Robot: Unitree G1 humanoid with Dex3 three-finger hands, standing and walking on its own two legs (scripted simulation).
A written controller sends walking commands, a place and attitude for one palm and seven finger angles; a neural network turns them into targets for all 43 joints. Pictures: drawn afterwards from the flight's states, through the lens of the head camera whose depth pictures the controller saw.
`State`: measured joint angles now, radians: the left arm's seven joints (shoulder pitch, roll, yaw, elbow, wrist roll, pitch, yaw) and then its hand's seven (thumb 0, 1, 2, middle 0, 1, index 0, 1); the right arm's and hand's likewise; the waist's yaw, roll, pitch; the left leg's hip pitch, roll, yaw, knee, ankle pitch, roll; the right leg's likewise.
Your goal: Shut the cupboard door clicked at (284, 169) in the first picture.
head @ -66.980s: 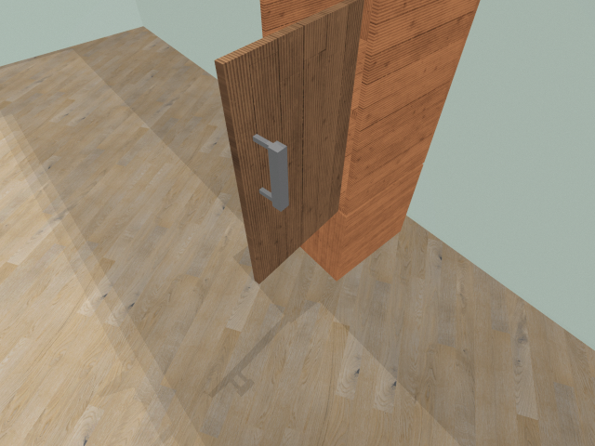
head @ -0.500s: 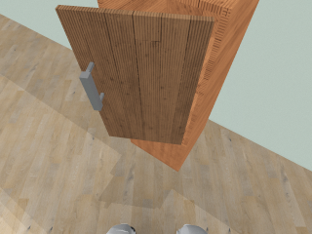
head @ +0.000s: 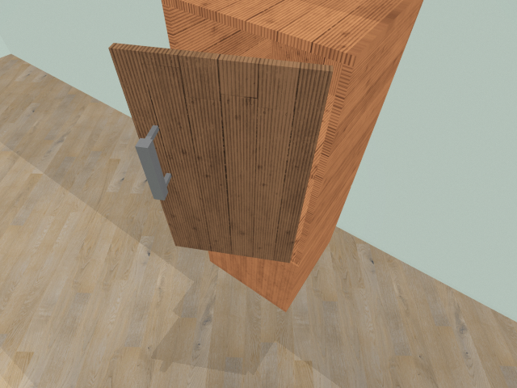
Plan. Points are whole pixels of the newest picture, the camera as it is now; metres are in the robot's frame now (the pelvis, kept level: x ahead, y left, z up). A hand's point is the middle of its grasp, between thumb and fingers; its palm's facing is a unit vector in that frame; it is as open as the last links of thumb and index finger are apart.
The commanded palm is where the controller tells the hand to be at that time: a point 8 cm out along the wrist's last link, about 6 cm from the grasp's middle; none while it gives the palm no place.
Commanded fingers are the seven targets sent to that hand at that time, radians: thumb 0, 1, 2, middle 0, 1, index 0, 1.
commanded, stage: come to a stop and stand still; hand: left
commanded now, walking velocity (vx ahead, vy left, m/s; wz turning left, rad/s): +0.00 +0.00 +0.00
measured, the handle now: (157, 163) +0.50 +0.24 +0.03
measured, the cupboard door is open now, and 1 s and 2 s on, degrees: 26 26 26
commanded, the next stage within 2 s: look again from close up in 0.34 s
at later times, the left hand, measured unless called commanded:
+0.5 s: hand out of the picture +0.01 +0.20 -0.17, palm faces -0.02 -0.97 -0.23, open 7.4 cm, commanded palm none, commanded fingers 0.00 0.90 0.90 -0.20 -0.30 -0.20 -0.30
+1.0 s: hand out of the picture +0.06 +0.20 -0.17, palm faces -0.01 -0.97 -0.23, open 7.4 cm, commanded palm none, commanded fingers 0.00 0.90 0.90 -0.20 -0.30 -0.20 -0.30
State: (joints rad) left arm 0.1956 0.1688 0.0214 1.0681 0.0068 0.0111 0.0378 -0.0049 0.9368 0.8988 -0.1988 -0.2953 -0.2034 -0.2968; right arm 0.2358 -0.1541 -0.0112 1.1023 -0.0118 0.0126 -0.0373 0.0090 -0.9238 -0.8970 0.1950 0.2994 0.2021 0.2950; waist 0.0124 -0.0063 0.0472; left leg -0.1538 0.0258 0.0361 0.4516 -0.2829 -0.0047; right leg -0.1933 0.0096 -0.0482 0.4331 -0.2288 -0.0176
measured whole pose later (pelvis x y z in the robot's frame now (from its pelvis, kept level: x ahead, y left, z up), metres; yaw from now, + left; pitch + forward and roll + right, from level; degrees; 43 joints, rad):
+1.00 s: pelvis +0.02 +0.01 +0.00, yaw -1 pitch +0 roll +0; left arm 0.21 0.20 -0.01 1.10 0.01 -0.02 0.03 0.00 0.91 0.90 -0.20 -0.29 -0.20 -0.30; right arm 0.21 -0.18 0.01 1.13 -0.01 -0.03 -0.03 0.01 -0.91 -0.90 0.19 0.30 0.20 0.29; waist 0.01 -0.01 0.04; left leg -0.09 0.00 0.06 0.39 -0.30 0.01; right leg -0.17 -0.01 -0.02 0.45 -0.27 -0.01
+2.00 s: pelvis +0.01 +0.00 +0.00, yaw -1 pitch -1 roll +0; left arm 0.25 0.18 -0.01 1.12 0.01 -0.01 0.03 0.00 0.91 0.90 -0.20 -0.29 -0.20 -0.30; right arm 0.24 -0.15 0.01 1.15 -0.01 -0.03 -0.03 0.00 -0.91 -0.90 0.19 0.30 0.20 0.29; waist 0.01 -0.02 0.04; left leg -0.09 0.02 0.06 0.37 -0.27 0.00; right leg -0.16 0.00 -0.02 0.41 -0.24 -0.02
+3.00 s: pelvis +0.01 +0.04 -0.01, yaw -2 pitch +0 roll +0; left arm 0.29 0.16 0.03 1.07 0.02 0.01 0.04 0.00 0.90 0.90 -0.20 -0.30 -0.20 -0.30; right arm 0.32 -0.14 -0.02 1.09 -0.02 0.00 -0.02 0.00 -0.91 -0.90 0.19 0.30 0.20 0.29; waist 0.03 -0.03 0.03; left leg -0.16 -0.03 0.09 0.48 -0.33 0.05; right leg -0.24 -0.04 0.01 0.52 -0.28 0.02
